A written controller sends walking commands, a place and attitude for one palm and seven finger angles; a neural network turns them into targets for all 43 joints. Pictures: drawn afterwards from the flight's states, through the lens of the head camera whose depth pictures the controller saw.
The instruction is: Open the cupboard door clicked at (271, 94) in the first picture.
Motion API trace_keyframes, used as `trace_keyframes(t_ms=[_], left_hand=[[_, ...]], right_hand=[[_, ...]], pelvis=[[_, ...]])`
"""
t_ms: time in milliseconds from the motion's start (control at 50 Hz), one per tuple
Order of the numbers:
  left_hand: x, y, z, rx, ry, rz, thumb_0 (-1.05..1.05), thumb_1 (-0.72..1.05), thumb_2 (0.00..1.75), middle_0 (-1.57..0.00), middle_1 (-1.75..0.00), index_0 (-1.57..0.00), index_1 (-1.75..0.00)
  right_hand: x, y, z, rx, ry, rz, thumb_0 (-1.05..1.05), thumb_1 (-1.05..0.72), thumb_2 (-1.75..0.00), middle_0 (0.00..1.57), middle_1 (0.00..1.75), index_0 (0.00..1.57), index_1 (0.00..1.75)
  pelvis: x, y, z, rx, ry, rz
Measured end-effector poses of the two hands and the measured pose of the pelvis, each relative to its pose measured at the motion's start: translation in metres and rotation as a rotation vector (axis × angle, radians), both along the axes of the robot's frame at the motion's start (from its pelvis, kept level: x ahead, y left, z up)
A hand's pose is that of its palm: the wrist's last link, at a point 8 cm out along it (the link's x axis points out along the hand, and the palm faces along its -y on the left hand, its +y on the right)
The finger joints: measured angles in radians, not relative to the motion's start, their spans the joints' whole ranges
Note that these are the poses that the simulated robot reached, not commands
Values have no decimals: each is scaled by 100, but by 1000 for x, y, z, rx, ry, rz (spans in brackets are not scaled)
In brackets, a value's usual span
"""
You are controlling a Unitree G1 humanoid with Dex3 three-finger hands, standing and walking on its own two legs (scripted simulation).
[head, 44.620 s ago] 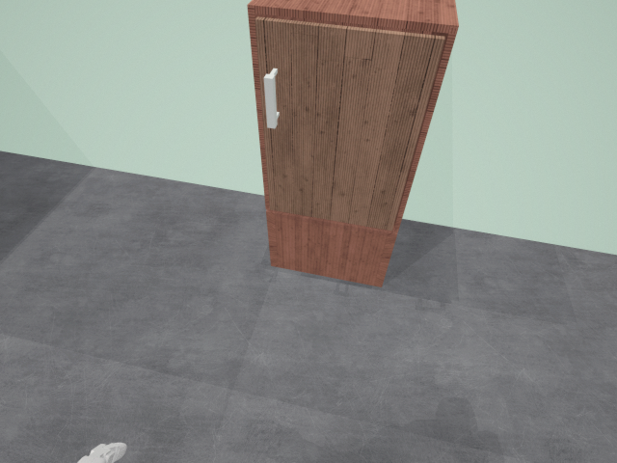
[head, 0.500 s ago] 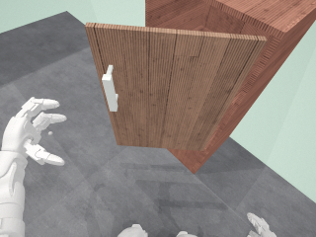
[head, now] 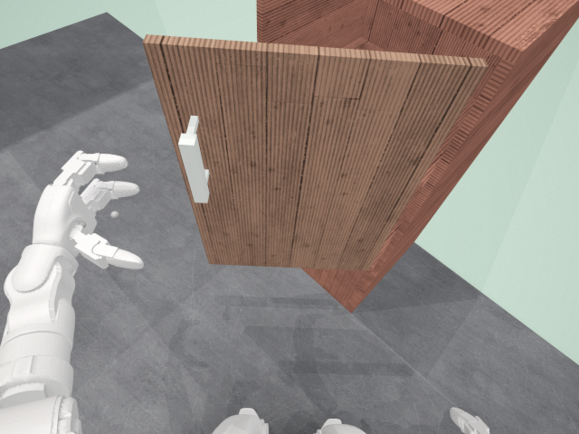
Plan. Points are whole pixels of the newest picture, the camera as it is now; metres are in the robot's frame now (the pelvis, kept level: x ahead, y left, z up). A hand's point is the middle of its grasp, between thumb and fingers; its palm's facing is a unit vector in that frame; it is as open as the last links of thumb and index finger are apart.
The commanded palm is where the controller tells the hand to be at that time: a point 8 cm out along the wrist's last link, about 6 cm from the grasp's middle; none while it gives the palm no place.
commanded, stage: move the hooked fingers beside the handle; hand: left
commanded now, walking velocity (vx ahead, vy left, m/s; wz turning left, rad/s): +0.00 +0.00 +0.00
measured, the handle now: (197, 161) +0.49 +0.15 +0.05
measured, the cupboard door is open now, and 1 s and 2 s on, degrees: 43 43 43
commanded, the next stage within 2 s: none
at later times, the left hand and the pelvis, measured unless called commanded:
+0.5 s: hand (147, 184) +0.44 +0.22 +0.06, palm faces +0.00 -1.00 -0.01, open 14.0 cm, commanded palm +0.42 +0.26 +0.06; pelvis +0.00 +0.00 -0.01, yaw +0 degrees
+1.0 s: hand (150, 191) +0.43 +0.21 +0.06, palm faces -0.01 -1.00 +0.01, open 14.0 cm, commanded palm +0.41 +0.25 +0.06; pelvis +0.00 +0.00 +0.00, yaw -1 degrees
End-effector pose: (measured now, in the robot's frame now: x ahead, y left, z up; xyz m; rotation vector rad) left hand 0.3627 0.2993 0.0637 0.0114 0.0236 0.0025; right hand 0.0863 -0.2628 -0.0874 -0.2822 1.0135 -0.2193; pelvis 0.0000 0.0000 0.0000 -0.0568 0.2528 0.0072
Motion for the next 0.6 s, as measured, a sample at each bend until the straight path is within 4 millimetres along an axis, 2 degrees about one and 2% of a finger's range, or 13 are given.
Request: trace_keyframes(t_ms=[260, 380, 520, 600], left_hand=[[27, -20, -6, -11, 6, -11, -1, -50, 30, -30, -120, -30, -120], [46, -23, -9, -8, 13, 6, -1, -50, 30, -30, -120, -30, -120], [60, -29, -6, -5, 1, -3, -1, -50, 30, -30, -120, -30, -120], [68, -35, -11, -18, 19, -4, -1, -50, 30, -30, -120, -30, -120]], right_hand=[[-21, 1, -7, -5, 86, -25, 1, -90, -89, 20, 30, 20, 30], [-35, 0, -11, -5, 132, -46, 1, -90, -89, 20, 30, 20, 30], [-53, -3, -16, 3, 201, -75, 1, -90, -89, 20, 30, 20, 30], [-61, -4, -18, 6, 233, -89, 1, -90, -89, 20, 30, 20, 30]], pelvis=[[-4, 4, -3, -2, 14, 4], [-5, 3, -6, -3, 31, -1], [-3, 3, -8, -5, 47, -7], [-2, 1, -9, -4, 56, -11]])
